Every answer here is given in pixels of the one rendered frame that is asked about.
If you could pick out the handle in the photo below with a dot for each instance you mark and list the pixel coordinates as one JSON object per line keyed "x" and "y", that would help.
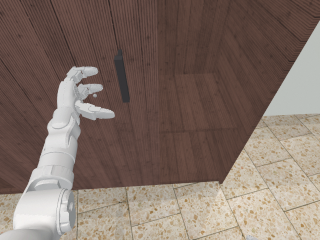
{"x": 121, "y": 75}

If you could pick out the robot left forearm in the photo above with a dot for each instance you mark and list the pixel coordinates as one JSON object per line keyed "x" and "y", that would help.
{"x": 57, "y": 159}

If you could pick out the left robot upper arm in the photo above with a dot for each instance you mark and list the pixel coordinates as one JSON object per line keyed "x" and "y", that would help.
{"x": 43, "y": 215}

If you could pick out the wardrobe door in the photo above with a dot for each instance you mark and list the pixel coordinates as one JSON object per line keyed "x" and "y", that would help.
{"x": 40, "y": 41}
{"x": 4, "y": 184}

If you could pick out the robot left hand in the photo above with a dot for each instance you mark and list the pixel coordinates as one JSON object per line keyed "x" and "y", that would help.
{"x": 69, "y": 95}

